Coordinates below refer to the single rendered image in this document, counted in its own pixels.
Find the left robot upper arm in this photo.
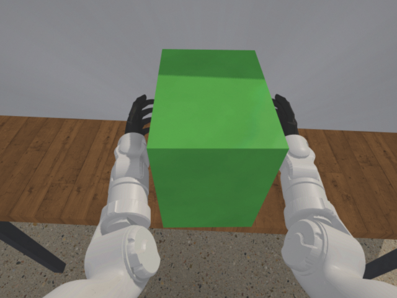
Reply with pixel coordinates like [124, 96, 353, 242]
[42, 225, 161, 298]

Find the robot right hand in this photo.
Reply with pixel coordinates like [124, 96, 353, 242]
[272, 94, 299, 136]

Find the table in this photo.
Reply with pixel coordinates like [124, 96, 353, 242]
[0, 115, 397, 279]

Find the robot left forearm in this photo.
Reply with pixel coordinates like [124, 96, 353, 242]
[84, 132, 151, 273]

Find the right robot upper arm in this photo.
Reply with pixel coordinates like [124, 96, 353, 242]
[281, 219, 397, 298]

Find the carton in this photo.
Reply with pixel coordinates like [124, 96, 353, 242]
[146, 49, 289, 228]

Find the robot left hand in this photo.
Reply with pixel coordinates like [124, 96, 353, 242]
[125, 94, 154, 136]

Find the robot right forearm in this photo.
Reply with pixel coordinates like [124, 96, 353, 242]
[279, 135, 352, 236]

